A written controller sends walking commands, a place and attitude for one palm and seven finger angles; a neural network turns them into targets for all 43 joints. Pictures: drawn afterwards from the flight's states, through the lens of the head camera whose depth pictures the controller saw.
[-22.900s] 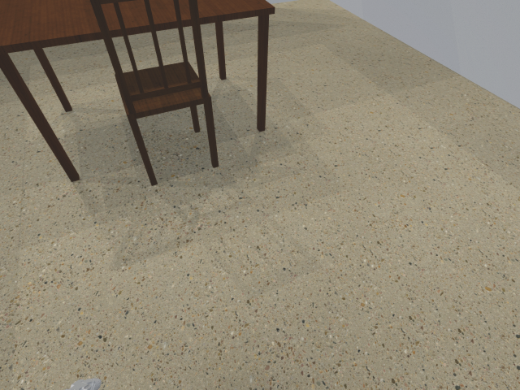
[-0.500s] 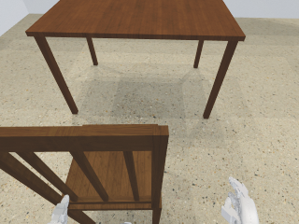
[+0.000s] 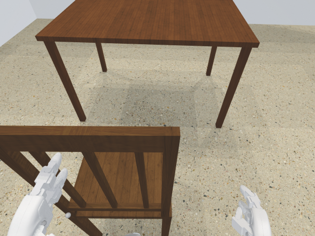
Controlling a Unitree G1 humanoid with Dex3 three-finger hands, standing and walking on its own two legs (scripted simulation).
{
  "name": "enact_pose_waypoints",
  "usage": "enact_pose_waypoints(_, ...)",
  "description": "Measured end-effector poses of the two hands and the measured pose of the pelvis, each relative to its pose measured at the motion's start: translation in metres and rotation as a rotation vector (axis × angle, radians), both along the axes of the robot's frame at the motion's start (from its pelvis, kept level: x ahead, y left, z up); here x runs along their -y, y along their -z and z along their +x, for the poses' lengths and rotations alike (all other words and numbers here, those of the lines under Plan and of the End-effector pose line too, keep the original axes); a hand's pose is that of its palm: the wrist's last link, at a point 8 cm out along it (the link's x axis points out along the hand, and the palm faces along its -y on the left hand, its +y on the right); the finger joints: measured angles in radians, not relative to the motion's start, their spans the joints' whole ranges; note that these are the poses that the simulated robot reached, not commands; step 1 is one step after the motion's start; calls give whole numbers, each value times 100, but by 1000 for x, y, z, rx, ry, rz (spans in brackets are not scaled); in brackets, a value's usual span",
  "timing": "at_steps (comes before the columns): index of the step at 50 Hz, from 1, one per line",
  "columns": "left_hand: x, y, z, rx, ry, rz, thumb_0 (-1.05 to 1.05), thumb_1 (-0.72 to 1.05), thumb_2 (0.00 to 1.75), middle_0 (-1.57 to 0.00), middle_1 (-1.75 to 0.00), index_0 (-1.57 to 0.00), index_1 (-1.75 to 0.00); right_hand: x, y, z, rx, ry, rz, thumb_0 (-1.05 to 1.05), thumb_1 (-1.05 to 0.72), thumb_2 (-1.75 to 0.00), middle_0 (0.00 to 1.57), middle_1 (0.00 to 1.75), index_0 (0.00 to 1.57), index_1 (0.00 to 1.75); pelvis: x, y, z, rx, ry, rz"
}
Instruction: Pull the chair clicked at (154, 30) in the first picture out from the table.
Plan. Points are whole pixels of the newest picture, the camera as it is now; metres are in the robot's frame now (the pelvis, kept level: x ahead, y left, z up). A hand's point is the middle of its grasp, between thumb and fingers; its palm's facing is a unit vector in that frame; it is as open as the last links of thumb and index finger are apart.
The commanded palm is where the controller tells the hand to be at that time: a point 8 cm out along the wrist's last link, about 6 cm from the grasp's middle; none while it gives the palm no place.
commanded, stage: draw the hand back to the body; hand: left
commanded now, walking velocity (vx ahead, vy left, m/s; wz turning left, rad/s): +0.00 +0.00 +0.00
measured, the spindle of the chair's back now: (103, 183) +0.25 +0.17 -0.01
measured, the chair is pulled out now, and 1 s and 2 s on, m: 0.61 0.60 0.64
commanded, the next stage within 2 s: step back with the hand held close in 1.04 s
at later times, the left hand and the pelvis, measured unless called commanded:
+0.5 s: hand (45, 186) +0.18 +0.24 +0.12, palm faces +0.30 -0.84 -0.46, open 11.6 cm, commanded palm +0.16 +0.29 +0.21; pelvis +0.04 -0.01 +0.05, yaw +0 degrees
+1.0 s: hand (43, 179) +0.19 +0.25 +0.13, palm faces +0.34 -0.80 -0.49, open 7.2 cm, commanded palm +0.18 +0.29 +0.24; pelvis +0.05 -0.02 +0.06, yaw +1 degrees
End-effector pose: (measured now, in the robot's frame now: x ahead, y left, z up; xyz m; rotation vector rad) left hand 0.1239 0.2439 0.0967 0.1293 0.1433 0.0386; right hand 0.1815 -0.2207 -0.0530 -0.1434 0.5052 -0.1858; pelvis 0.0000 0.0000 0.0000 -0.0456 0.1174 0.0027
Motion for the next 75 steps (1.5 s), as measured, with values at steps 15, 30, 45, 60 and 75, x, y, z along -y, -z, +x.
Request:
enact_pose_waypoints(15,-17,-50,16,-102,-231,312,0,-5,44,-29,-19,-8,-10,-6,-16,6,-117,-36,-13,2,-90,-89,20,30,20,30,2,-39,23,123,6,18)
enact_pose_waypoints(30,-34,-56,30,-175,-373,319,1,49,70,-32,-29,-18,-21,2,-30,46,-101,-139,-48,2,-90,-89,20,30,20,30,11,-54,46,164,-12,37)
enact_pose_waypoints(45,-37,-62,35,-214,-411,344,1,86,88,-33,-35,-27,-28,-5,-33,67,-81,-212,-27,2,-90,-89,20,30,20,30,17,-58,54,178,-21,45)
enact_pose_waypoints(60,-32,-63,32,-214,-389,355,2,90,90,-34,-36,-29,-30,1,-26,48,-121,-197,-16,2,-90,-89,20,30,20,30,21,-58,46,187,-18,47)
enact_pose_waypoints(75,-30,-69,17,-204,-197,429,2,90,90,-30,-35,-30,-32,25,-40,1,-191,-45,-61,2,-90,-89,20,30,20,30,18,-61,-10,167,15,52)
